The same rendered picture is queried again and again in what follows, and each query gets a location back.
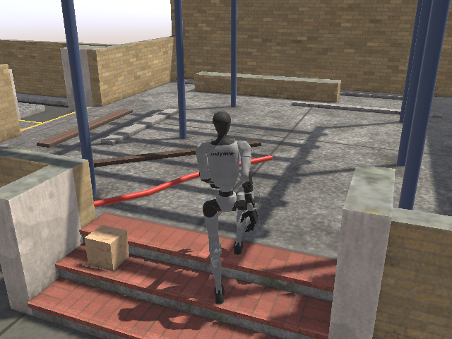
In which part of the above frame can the right robot hand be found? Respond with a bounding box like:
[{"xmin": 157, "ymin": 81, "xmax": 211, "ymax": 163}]
[{"xmin": 241, "ymin": 209, "xmax": 258, "ymax": 232}]

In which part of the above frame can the right robot forearm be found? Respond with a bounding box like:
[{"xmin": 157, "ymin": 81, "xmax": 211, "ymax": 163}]
[{"xmin": 242, "ymin": 171, "xmax": 256, "ymax": 211}]

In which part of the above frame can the robot thigh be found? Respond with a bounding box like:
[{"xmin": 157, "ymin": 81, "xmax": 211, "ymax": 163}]
[
  {"xmin": 203, "ymin": 199, "xmax": 222, "ymax": 257},
  {"xmin": 236, "ymin": 190, "xmax": 247, "ymax": 211}
]

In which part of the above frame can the left robot thigh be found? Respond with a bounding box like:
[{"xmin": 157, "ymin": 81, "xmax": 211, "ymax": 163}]
[{"xmin": 203, "ymin": 199, "xmax": 222, "ymax": 257}]

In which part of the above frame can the right robot thigh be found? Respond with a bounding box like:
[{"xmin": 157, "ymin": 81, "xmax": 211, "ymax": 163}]
[{"xmin": 236, "ymin": 190, "xmax": 247, "ymax": 211}]

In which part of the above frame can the left robot upper arm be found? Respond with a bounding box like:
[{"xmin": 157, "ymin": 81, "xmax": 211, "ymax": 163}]
[{"xmin": 196, "ymin": 142, "xmax": 210, "ymax": 179}]

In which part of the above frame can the right robot upper arm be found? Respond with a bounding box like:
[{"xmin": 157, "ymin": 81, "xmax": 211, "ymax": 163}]
[{"xmin": 237, "ymin": 141, "xmax": 251, "ymax": 182}]

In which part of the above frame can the left robot forearm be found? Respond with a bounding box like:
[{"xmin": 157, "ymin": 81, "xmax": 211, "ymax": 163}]
[{"xmin": 199, "ymin": 172, "xmax": 214, "ymax": 184}]

